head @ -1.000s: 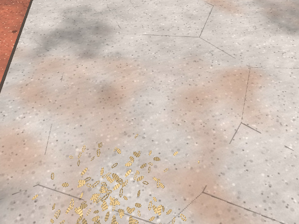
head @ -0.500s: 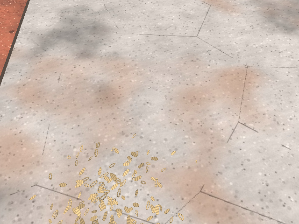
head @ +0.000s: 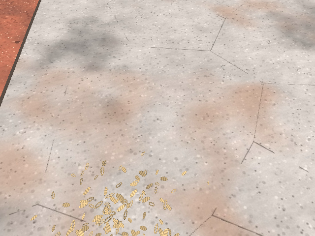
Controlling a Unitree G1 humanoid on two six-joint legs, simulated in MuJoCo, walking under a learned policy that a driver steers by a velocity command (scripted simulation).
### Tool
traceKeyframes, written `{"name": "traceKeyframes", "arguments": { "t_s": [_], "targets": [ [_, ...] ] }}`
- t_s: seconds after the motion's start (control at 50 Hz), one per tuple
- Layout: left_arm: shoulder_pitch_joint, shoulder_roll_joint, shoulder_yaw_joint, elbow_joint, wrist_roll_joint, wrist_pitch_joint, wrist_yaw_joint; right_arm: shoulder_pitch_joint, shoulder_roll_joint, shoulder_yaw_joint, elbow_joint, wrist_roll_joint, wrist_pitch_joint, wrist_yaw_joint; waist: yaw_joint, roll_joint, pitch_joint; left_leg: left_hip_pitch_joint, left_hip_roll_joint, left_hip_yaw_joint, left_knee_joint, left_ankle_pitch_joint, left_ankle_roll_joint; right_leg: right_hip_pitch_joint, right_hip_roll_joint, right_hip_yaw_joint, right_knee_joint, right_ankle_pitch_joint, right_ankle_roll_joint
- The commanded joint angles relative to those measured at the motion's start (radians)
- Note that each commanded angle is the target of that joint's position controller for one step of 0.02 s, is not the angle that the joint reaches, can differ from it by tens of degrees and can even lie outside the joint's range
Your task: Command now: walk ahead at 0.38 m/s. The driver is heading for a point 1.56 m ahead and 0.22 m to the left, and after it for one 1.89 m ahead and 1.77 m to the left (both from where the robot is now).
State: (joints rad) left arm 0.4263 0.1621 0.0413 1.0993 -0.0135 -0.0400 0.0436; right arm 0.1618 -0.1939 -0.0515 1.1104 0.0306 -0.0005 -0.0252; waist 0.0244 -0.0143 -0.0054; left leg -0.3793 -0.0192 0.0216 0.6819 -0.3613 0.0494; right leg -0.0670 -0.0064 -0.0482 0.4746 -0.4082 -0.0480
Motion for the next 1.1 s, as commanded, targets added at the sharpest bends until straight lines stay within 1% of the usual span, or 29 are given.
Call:
{"name": "traceKeyframes", "arguments": {
  "t_s": [0.02, 0.06, 0.12, 0.14, 0.18, 0.2, 0.22, 0.24, 0.26, 0.28, 0.3, 0.32, 0.34, 0.38, 0.44, 0.52, 0.62, 0.68, 0.72, 0.74, 0.76, 0.78, 0.8, 0.82, 0.84, 0.9, 0.96, 1.02, 1.1],
  "targets": [
    [0.098, 0.185, 0.046, -0.022, 0.002, -0.048, 0.009, -0.244, -0.113, -0.024, -0.143, 0.015, -0.071, 0.022, 0.037, -0.104, 0.268, -0.531, 0.107, -0.046, 0.26, -0.018, 0.024, 0.088, -0.417, 0.51, -0.408, -0.333, -0.219],
    [0.097, 0.142, 0.038, -0.031, -0.006, -0.062, -0.007, -0.225, -0.094, -0.023, -0.147, 0.016, -0.099, 0.038, 0.028, -0.068, 0.222, -0.595, 0.143, -0.05, 0.251, 0.036, 0.019, 0.195, -0.363, 0.387, -0.369, -0.155, -0.166],
    [0.077, 0.157, 0.041, -0.066, -0.004, -0.056, -0.018, -0.249, -0.055, -0.012, -0.159, 0.007, -0.112, 0.057, 0.033, -0.096, 0.175, -0.343, 0.109, 0.032, 0.096, 0.117, -0.006, 0.045, -0.272, 0.214, -0.386, -0.035, -0.13],
    [0.079, 0.16, 0.041, -0.058, 0.078, -0.059, -0.029, -0.266, -0.046, -0.006, -0.199, -0.09, -0.069, 0.088, 0.034, -0.118, 0.173, -0.227, 0.072, 0.091, 0.016, 0.121, -0.012, -0.027, -0.217, 0.168, -0.416, -0.058, -0.133],
    [0.075, 0.181, 0.048, -0.053, 0.066, -0.062, -0.037, -0.227, -0.063, -0.013, -0.214, -0.082, -0.034, 0.098, 0.02, -0.147, 0.187, -0.055, 0.047, 0.146, -0.028, 0.114, 0.012, -0.107, -0.232, 0.127, -0.412, 0.016, -0.143],
    [0.051, 0.199, 0.052, -0.058, 0.056, -0.065, -0.041, -0.147, -0.085, -0.021, -0.203, -0.073, -0.032, 0.093, -0.021, -0.149, 0.168, 0.044, 0.024, 0.162, -0.044, 0.102, 0.025, -0.124, -0.239, 0.103, -0.346, 0.16, -0.141],
    [0.018, 0.214, 0.054, -0.064, 0.05, -0.068, -0.045, -0.005, -0.116, -0.036, -0.169, -0.067, -0.038, 0.083, -0.098, -0.123, 0.108, 0.199, -0.011, 0.176, -0.07, 0.1, 0.035, -0.141, -0.223, 0.057, -0.186, 0.396, -0.128],
    [-0.007, 0.214, 0.051, -0.07, 0.049, -0.068, -0.049, 0.213, -0.164, -0.06, -0.102, -0.066, -0.049, 0.067, -0.198, -0.045, -0.013, 0.437, -0.044, 0.184, -0.098, 0.072, 0.048, -0.19, -0.164, -0.015, 0.1, 0.613, -0.107],
    [-0.027, 0.185, 0.042, -0.096, 0.044, -0.067, -0.053, 0.413, -0.268, -0.088, -0.062, -0.083, -0.066, 0.047, -0.286, 0.136, -0.13, 0.682, 0.147, -0.093, -0.199, -0.228, 0.081, -0.438, -0.08, -0.058, 0.515, 0.468, -0.07],
    [-0.035, 0.07, 0.021, -0.162, 0.032, -0.084, -0.064, 0.478, -0.348, -0.091, -0.042, -0.09, -0.078, 0.045, -0.231, 0.4, -0.212, 0.705, 0.386, -0.69, -0.509, -0.724, 0.128, -0.65, 0.066, 0.074, 0.815, -0.138, -0.061],
    [-0.134, 0.106, 0.03, -0.197, 0.024, -0.084, -0.066, 0.283, -0.277, -0.068, -0.076, -0.088, -0.074, 0.044, -0.156, 0.238, -0.073, 0.546, 0.386, -0.76, -0.566, -0.664, 0.11, -0.743, 0.023, 0.188, 0.936, -0.006, -0.09],
    [-0.15, 0.13, 0.035, -0.208, 0.02, -0.085, -0.072, 0.185, -0.225, -0.055, -0.105, -0.081, -0.078, 0.046, -0.102, 0.118, -0.01, 0.447, 0.382, -0.606, -0.507, -0.518, 0.102, -0.759, -0.053, 0.152, 0.938, 0.114, -0.103],
    [-0.134, 0.125, 0.034, -0.198, 0.028, -0.084, -0.078, 0.145, -0.182, -0.044, -0.111, -0.071, -0.085, 0.051, -0.064, 0.056, -0.004, 0.355, 0.335, -0.478, -0.514, -0.371, 0.097, -0.698, -0.102, 0.126, 0.881, 0.189, -0.1],
    [-0.099, 0.087, 0.026, -0.199, 0.064, -0.056, -0.093, 0.109, -0.122, -0.019, -0.112, -0.06, -0.096, 0.046, 0.001, 0.105, 0.024, 0.22, 0.267, -0.334, -0.554, -0.272, 0.082, -0.619, -0.141, 0.112, 0.807, 0.225, -0.066],
    [-0.196, 0.09, 0.021, -0.248, 0.056, -0.019, -0.107, 0.176, -0.112, -0.01, -0.098, -0.058, -0.114, 0.035, 0.008, 0.076, 0.11, 0.187, 0.237, -0.244, -0.62, -0.165, 0.111, -0.72, -0.156, 0.076, 0.759, 0.301, -0.02],
    [-0.408, 0.116, 0.018, -0.334, 0.048, -0.012, -0.108, 0.266, -0.116, -0.004, -0.103, -0.047, -0.131, 0.035, -0.034, 0.032, 0.173, 0.225, 0.208, -0.131, -0.687, 0.046, 0.148, -0.795, -0.144, 0.022, 0.511, 0.417, 0.017],
    [-0.551, 0.097, 0.0, -0.392, 0.035, -0.017, -0.113, 0.329, -0.13, 0.0, -0.096, -0.034, -0.145, 0.024, -0.058, 0.028, 0.2, 0.371, 0.213, -0.003, -0.776, 0.409, 0.139, -0.639, -0.092, -0.058, 0.182, 0.532, -0.04],
    [-0.521, 0.123, 0.006, -0.396, 0.035, -0.023, -0.096, 0.341, -0.179, -0.005, -0.09, -0.049, -0.134, 0.017, -0.026, 0.091, 0.111, 0.554, 0.233, 0.057, -0.59, 1.068, 0.115, -0.509, 0.012, -0.119, 0.113, 0.403, -0.093],
    [-0.289, 0.184, 0.029, -0.341, 0.033, -0.027, -0.076, 0.336, -0.238, -0.023, -0.083, -0.076, -0.106, 0.0, 0.089, 0.165, -0.04, 0.609, 0.26, 0.07, -0.246, 1.388, 0.095, -0.285, 0.083, -0.108, 0.119, 0.247, -0.129],
    [-0.058, 0.222, 0.049, -0.268, 0.037, -0.03, -0.063, 0.299, -0.25, -0.03, -0.093, -0.08, -0.089, -0.004, 0.196, 0.149, -0.145, 0.52, 0.232, 0.092, 0.047, 1.316, 0.083, -0.037, 0.089, -0.101, 0.053, 0.237, -0.146],
    [0.122, 0.303, 0.074, -0.228, 0.06, -0.031, -0.046, 0.296, -0.188, -0.017, -0.121, -0.076, -0.091, 0.003, 0.237, 0.079, -0.269, 0.251, 0.175, 0.073, 0.4, 0.952, 0.09, 0.268, -0.094, 0.109, 0.104, -0.031, -0.167],
    [0.099, 0.377, 0.098, -0.217, 0.068, -0.031, -0.053, 0.391, -0.03, 0.012, -0.163, -0.013, -0.116, 0.041, 0.087, -0.304, -0.385, -0.18, -0.055, -0.015, 0.786, 0.002, 0.044, 0.513, -0.359, 0.761, -0.125, -0.408, -0.268],
    [0.012, 0.326, 0.092, -0.227, 0.058, -0.032, -0.072, 0.31, -0.121, -0.001, -0.183, -0.013, -0.131, 0.036, 0.088, -0.166, -0.329, -0.321, -0.018, -0.138, 0.865, -0.001, 0.087, 0.468, -0.342, 0.877, -0.249, -0.398, -0.258],
    [-0.063, 0.257, 0.077, -0.221, 0.056, -0.044, -0.073, 0.179, -0.141, -0.006, -0.213, -0.017, -0.134, 0.031, 0.077, -0.049, -0.163, -0.373, 0.042, -0.114, 0.849, 0.088, 0.093, 0.32, -0.316, 0.678, -0.226, -0.227, -0.236],
    [-0.081, 0.193, 0.062, -0.202, 0.058, -0.054, -0.073, 0.15, -0.123, 0.002, -0.226, -0.026, -0.136, 0.033, 0.043, 0.061, -0.077, -0.335, 0.086, -0.111, 0.769, 0.13, 0.094, 0.154, -0.289, 0.551, -0.243, -0.084, -0.212],
    [-0.099, 0.123, 0.031, -0.16, 0.044, -0.076, -0.059, 0.157, -0.061, 0.02, -0.243, -0.072, -0.087, 0.062, -0.061, 0.008, 0.015, -0.226, 0.15, -0.116, 0.635, 0.139, 0.059, -0.12, -0.194, 0.353, -0.319, -0.025, -0.157],
    [-0.048, 0.157, 0.031, -0.146, 0.027, -0.096, -0.06, 0.016, -0.077, 0.027, -0.306, -0.08, -0.063, 0.077, -0.057, 0.003, 0.123, -0.356, 0.188, -0.058, 0.509, 0.219, 0.016, -0.174, -0.162, 0.251, -0.412, 0.059, -0.166],
    [0.015, 0.145, 0.024, -0.14, 0.013, -0.105, -0.07, -0.156, -0.094, 0.037, -0.366, -0.072, -0.07, 0.083, -0.01, 0.025, 0.177, -0.335, 0.163, 0.037, 0.219, 0.409, 0.001, -0.176, -0.075, 0.102, -0.453, 0.327, -0.14],
    [0.074, 0.205, 0.027, -0.123, 0.0, -0.117, -0.06, -0.253, -0.087, 0.053, -0.403, -0.047, -0.079, 0.09, 0.015, 0.002, 0.167, -0.178, 0.094, 0.106, -0.079, 0.594, 0.041, -0.028, -0.113, 0.032, -0.521, 0.706, -0.117]
  ]
}}
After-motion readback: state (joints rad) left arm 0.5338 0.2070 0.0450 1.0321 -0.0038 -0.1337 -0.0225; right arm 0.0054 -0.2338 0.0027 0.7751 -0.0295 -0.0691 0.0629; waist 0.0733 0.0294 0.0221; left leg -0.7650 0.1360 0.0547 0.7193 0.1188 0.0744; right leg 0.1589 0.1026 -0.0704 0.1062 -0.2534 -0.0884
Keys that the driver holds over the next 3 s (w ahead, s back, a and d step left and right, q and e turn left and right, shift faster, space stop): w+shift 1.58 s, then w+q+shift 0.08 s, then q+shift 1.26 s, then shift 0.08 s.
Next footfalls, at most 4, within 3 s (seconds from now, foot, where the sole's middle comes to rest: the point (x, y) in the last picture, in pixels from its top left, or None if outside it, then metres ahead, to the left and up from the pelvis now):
0.24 left None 0.23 0.18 -0.77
0.74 right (166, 203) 0.69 0.00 -0.77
1.22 left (137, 126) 1.15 0.17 -0.77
1.70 right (168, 74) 1.61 0.00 -0.77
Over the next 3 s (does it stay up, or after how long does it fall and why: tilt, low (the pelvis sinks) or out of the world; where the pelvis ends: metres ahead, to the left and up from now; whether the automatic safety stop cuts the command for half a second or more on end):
stays up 1.80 0.10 0.00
